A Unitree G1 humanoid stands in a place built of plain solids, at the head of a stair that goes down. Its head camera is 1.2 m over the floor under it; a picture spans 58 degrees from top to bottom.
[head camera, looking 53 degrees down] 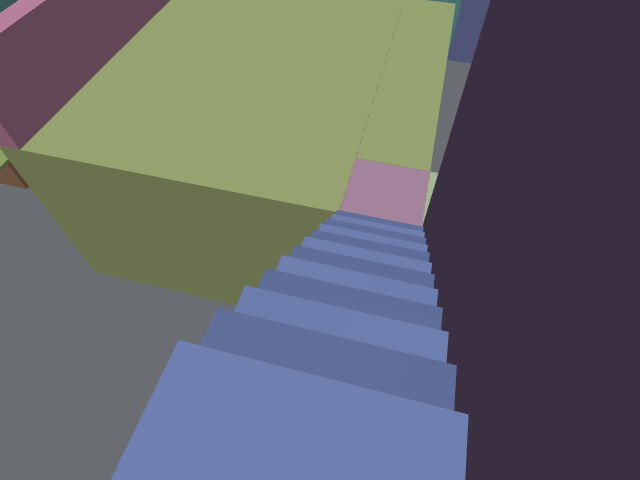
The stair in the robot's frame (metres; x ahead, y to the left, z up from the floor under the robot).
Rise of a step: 0.18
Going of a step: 0.21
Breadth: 0.94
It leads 15 degrees to the right of straight ahead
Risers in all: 12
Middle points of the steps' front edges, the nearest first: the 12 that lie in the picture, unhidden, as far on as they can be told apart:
0.42 -0.04 0.00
0.62 -0.09 -0.18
0.82 -0.14 -0.36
1.02 -0.19 -0.54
1.23 -0.25 -0.72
1.43 -0.30 -0.90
1.63 -0.35 -1.08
1.83 -0.41 -1.26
2.04 -0.46 -1.44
2.24 -0.51 -1.62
2.44 -0.56 -1.80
2.65 -0.62 -1.98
